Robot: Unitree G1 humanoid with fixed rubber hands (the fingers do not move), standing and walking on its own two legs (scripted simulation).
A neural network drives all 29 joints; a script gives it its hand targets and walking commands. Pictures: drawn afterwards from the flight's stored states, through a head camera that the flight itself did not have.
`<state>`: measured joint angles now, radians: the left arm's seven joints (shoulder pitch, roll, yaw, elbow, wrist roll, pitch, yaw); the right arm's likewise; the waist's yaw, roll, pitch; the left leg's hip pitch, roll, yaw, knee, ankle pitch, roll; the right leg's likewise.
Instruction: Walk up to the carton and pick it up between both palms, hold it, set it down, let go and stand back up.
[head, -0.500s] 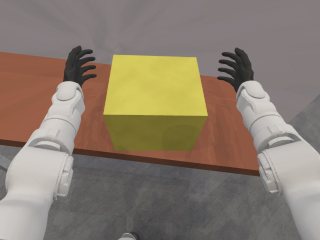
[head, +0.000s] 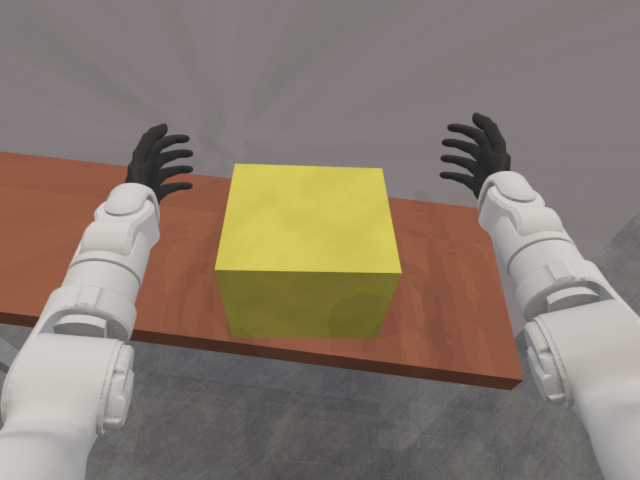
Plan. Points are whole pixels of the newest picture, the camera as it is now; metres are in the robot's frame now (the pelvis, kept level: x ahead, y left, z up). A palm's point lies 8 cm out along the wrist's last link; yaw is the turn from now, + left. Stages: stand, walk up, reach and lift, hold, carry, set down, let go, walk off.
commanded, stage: set down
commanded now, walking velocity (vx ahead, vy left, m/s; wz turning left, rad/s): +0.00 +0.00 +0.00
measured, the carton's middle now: (307, 252) +0.45 +0.06 -0.01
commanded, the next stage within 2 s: none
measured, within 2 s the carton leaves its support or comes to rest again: neither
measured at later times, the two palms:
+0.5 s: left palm (142, 260) +0.35 +0.26 +0.08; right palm (483, 269) +0.37 -0.16 +0.09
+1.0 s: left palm (137, 335) +0.27 +0.25 +0.03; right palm (493, 343) +0.30 -0.18 +0.04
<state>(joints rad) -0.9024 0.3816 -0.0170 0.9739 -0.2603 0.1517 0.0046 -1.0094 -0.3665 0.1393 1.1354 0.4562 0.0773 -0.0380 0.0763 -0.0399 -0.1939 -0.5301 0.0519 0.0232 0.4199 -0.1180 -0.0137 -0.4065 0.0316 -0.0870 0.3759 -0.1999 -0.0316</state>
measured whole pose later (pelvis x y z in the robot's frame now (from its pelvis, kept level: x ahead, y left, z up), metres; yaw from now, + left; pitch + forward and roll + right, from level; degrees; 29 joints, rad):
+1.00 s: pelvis +0.01 +0.00 +0.01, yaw -1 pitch +0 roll +0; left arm -0.06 0.22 0.11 0.43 -0.15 -0.06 0.02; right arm -0.10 -0.20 0.06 0.50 0.27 -0.14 -0.04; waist 0.06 -0.03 -0.03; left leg -0.20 0.02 0.04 0.34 -0.14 -0.01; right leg -0.10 0.02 -0.04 0.33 -0.23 -0.03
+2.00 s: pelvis +0.02 +0.00 +0.01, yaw -2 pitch -3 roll +0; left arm 0.22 0.23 0.02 0.45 -0.06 -0.07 0.03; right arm 0.17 -0.19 0.05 0.61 0.12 -0.25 0.02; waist 0.05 -0.04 0.03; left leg -0.12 0.01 0.04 0.34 -0.16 -0.01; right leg -0.03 0.01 -0.01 0.33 -0.25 -0.02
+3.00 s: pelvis +0.02 -0.01 +0.00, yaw -2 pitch -4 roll +1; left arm 0.19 0.23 0.03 0.51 0.01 0.12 -0.01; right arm 0.16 -0.17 0.00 0.74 -0.03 -0.20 0.00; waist 0.02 -0.05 0.06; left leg -0.13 0.03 0.03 0.38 -0.19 -0.02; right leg -0.04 0.03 -0.02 0.39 -0.28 -0.04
